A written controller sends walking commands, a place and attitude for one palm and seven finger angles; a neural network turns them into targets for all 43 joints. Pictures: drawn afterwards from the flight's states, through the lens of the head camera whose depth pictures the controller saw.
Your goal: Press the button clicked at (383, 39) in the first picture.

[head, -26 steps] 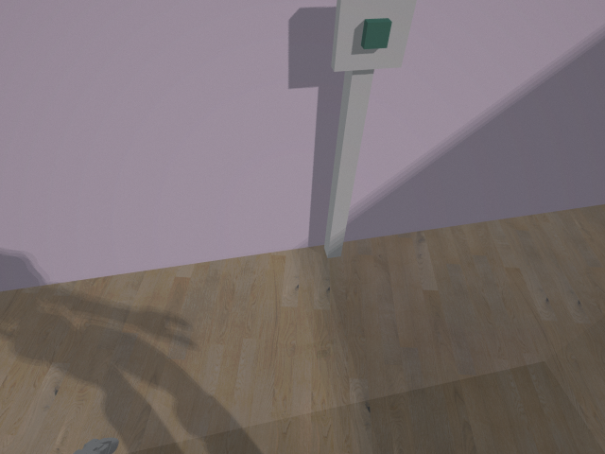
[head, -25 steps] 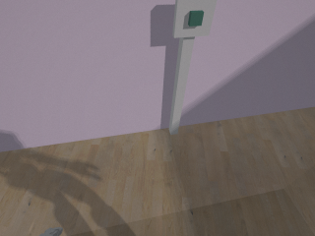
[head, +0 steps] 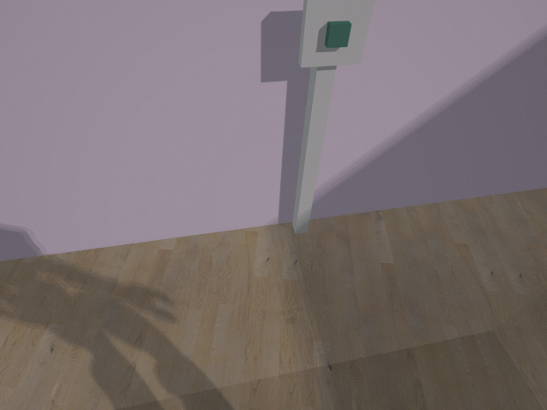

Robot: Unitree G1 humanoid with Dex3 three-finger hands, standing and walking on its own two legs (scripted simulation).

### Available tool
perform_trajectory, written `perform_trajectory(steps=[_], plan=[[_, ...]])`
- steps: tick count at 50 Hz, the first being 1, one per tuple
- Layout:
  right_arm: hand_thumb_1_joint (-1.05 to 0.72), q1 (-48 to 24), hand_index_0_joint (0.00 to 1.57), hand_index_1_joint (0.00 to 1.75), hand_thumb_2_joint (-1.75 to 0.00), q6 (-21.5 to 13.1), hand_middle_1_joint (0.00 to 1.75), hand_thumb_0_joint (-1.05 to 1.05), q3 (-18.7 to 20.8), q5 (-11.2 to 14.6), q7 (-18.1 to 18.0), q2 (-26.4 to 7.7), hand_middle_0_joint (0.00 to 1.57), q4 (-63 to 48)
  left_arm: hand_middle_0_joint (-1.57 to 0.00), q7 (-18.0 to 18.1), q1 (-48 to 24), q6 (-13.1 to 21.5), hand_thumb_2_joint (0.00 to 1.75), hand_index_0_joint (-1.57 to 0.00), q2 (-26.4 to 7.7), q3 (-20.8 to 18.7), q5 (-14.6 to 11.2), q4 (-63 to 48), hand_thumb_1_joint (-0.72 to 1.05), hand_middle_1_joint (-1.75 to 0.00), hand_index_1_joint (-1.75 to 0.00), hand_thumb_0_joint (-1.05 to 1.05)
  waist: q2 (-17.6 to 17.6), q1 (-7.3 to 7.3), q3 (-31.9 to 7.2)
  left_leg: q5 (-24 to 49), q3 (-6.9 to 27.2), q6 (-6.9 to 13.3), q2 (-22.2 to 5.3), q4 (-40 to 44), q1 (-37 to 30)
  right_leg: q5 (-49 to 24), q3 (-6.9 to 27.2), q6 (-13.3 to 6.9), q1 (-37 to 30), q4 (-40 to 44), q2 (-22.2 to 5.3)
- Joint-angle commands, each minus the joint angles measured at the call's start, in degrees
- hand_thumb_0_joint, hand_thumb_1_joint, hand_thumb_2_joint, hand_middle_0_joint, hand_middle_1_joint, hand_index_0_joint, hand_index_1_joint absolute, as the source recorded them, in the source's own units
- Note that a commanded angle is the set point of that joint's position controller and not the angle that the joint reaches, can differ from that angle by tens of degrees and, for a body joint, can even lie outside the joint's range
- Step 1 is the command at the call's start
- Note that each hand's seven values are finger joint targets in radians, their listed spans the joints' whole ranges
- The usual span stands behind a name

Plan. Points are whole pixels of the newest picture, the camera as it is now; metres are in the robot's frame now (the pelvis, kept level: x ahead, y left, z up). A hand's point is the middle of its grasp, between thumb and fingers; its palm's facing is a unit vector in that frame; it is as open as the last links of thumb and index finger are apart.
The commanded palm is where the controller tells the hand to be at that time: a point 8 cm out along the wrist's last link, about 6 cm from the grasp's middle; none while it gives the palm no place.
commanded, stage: stand and wait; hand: left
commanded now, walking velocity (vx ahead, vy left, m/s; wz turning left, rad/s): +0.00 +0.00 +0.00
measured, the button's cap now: (337, 34) +0.98 -0.10 +0.14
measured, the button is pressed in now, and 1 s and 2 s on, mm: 0 0 0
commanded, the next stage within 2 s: look at it before walking up in 0.38 s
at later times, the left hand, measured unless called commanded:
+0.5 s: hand out of the picture +0.07 +0.23 -0.15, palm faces -0.03 -0.94 -0.33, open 7.4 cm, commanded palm none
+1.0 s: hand out of the picture +0.08 +0.23 -0.16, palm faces -0.03 -0.94 -0.33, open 7.4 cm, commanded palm none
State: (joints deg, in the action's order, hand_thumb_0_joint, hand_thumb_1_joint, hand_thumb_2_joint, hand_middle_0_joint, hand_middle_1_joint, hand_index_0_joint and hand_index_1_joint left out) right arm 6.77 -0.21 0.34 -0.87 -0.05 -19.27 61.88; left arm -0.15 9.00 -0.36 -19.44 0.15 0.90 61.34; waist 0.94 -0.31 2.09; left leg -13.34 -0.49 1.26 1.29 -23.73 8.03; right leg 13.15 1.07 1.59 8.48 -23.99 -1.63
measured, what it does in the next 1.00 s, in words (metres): stands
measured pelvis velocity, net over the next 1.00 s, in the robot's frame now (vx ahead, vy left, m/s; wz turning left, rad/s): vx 0.00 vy -0.02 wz -0.01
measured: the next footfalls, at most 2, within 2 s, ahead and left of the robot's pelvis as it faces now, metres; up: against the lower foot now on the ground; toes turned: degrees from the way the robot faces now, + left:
left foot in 2.00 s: +0.03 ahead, +0.11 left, +0.00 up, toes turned -27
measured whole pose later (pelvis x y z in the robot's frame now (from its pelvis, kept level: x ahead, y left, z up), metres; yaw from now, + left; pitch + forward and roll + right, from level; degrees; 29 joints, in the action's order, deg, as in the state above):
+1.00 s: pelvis +0.00 -0.02 +0.00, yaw +0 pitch -2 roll +0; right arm 5.9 -0.4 0.0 -0.7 0.0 -19.4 63.8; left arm -0.2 7.6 0.4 -19.5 0.2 0.9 62.7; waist 0.5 -0.1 2.2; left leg -11.8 -0.3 -0.1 0.0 -20.6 6.9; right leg 11.9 0.9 0.3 7.8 -21.5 -0.3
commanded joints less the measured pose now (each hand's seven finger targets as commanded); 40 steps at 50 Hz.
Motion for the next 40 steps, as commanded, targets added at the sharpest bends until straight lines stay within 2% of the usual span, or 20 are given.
perform_trajectory(steps=[1,4,8,14,20,31,40], plan=[[-0.90,-3.86,0.20,0.30,-0.90,-1.84,0.30,0.00,2.10,0.36,-0.64,-11.75,0.20,-3.25,-0.20,0.88,-3.17,1.60,0.90,-0.20,-11.59,-2.10,-0.24,-3.83,0.90,-0.30,-0.30,0.00,-1.39,0.14,-3.50,7.01,6.05,1.07,-7.58,5.36,0.53,-6.51,4.21,-3.10,-0.09,3.81,-5.22],[-0.90,-3.61,0.20,0.30,-0.90,-1.76,0.30,0.00,2.00,0.45,-0.60,-12.00,0.20,-2.83,-0.20,0.84,-3.04,1.66,0.90,-0.20,-11.81,-2.04,-0.24,-3.37,0.90,-0.30,-0.30,0.00,-0.60,0.14,-3.37,6.42,6.14,1.02,-7.66,5.51,0.41,-5.98,4.49,-3.14,0.18,4.20,-5.13],[-0.90,-3.36,0.20,0.30,-0.90,-1.74,0.30,0.00,1.91,0.38,-0.56,-12.10,0.20,-2.12,-0.20,0.79,-3.10,1.53,0.90,-0.20,-11.70,-1.96,-0.25,-2.78,0.90,-0.30,-0.30,0.00,-1.42,0.02,-2.14,3.98,6.55,0.97,-7.69,6.59,1.34,-3.39,4.67,-3.06,0.72,4.90,-5.05],[-0.90,-2.74,0.20,0.30,-0.90,-1.82,0.30,0.00,1.90,0.47,-0.49,-12.15,0.20,-1.75,-0.20,0.81,-3.10,1.71,0.90,-0.20,-11.79,-1.98,-0.19,-2.67,0.90,-0.30,-0.30,0.00,-0.80,0.13,-3.56,5.39,6.39,0.83,-7.77,6.18,0.60,-4.39,4.93,-3.16,0.38,4.85,-5.10],[-0.90,-2.70,0.20,0.30,-0.90,-1.72,0.30,0.00,1.85,0.41,-0.44,-11.81,0.20,-1.35,-0.20,0.82,-3.65,1.76,0.90,-0.20,-11.81,-1.99,-0.15,-2.70,0.90,-0.30,-0.30,0.00,-0.33,0.26,-2.35,4.64,6.30,0.57,-7.69,6.51,1.07,-3.40,5.20,-3.17,1.19,5.44,-5.14],[-0.90,-2.95,0.20,0.30,-0.90,-1.88,0.30,0.00,1.80,0.40,-0.49,-11.66,0.20,-1.51,-0.20,0.81,-3.56,2.02,0.90,-0.20,-11.67,-2.10,-0.18,-2.92,0.90,-0.30,-0.30,0.00,-0.60,0.29,-4.64,8.13,5.91,0.44,-7.87,5.76,-0.63,-7.42,5.32,-3.34,0.01,5.18,-5.38],[-0.90,-3.51,0.20,0.30,-0.90,-1.79,0.30,0.00,1.71,0.46,-0.56,-11.73,0.20,-1.43,-0.20,0.81,-3.52,2.03,0.90,-0.20,-11.83,-2.00,-0.19,-2.65,0.90,-0.30,-0.30,0.00,-0.76,0.17,-3.91,9.11,5.64,0.33,-8.02,5.91,-1.12,-9.05,5.28,-3.34,-0.10,5.42,-5.41]])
